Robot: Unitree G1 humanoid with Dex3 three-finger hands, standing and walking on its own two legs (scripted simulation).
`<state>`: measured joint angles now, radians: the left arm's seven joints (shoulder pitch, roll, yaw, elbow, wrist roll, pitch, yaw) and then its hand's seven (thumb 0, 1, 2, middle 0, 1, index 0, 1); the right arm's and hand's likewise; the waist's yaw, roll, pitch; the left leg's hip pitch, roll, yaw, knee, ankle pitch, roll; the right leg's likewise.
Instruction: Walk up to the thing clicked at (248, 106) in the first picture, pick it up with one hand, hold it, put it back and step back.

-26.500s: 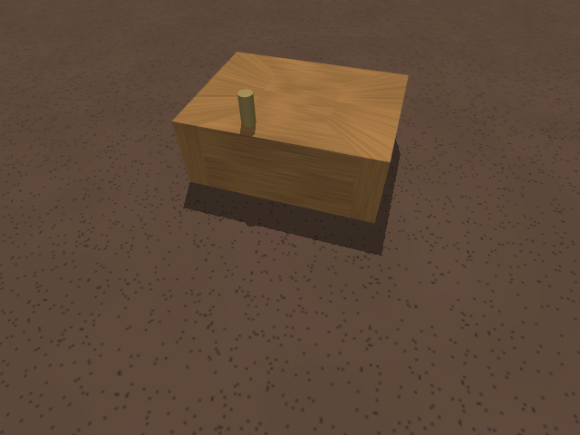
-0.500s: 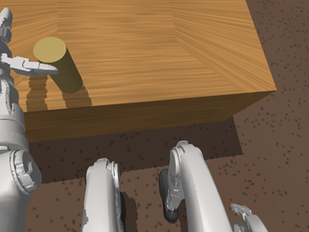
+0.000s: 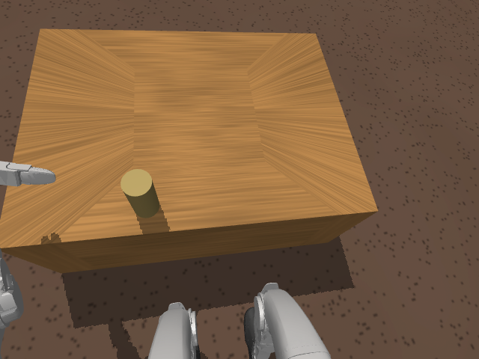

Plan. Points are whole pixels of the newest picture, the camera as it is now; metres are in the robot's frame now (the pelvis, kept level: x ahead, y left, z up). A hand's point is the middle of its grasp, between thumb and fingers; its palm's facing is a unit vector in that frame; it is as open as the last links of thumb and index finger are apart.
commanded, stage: home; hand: left
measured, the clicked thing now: (142, 195) +0.48 +0.17 -0.22
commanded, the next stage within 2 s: none
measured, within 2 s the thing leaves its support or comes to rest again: neither
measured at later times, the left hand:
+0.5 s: hand (77, 250) +0.30 +0.21 +0.01, palm faces +0.15 -0.94 -0.32, open 17.2 cm
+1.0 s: hand (114, 315) +0.22 +0.15 +0.02, palm faces +0.14 -0.95 -0.27, open 17.4 cm
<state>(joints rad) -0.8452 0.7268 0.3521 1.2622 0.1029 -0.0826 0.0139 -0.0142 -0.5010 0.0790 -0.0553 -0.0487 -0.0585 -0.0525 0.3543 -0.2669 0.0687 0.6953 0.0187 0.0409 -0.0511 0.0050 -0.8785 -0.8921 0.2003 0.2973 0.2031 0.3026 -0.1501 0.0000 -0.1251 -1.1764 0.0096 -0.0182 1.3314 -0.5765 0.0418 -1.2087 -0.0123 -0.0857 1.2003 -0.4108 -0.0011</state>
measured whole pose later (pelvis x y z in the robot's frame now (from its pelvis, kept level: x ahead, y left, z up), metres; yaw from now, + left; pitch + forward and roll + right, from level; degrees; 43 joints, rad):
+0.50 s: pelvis +0.06 -0.01 +0.09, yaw +1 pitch +9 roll -2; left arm 0.03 0.27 0.08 0.53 -0.02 0.10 0.13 -0.01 -0.49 0.09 -0.06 -0.06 -0.07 -0.06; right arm 0.29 -0.23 0.02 0.56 0.06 -0.01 -0.11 0.01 -0.90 -0.90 0.20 0.30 0.20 0.30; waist -0.04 0.02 -0.10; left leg -0.54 0.01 0.00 0.86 -0.48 0.02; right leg -0.60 0.00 -0.06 0.79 -0.35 -0.01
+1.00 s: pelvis +0.05 -0.03 +0.09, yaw +2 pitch +5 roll -1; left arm 0.38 0.19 -0.03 0.17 -0.03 0.18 0.14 -0.01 -0.52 0.07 -0.05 -0.05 -0.06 -0.05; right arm 0.24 -0.21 0.04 0.54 0.03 -0.07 -0.15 0.01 -0.90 -0.90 0.20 0.30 0.20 0.30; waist -0.01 0.03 -0.07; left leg -0.46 0.01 -0.02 0.82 -0.46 0.00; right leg -0.52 0.00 -0.09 0.78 -0.36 -0.03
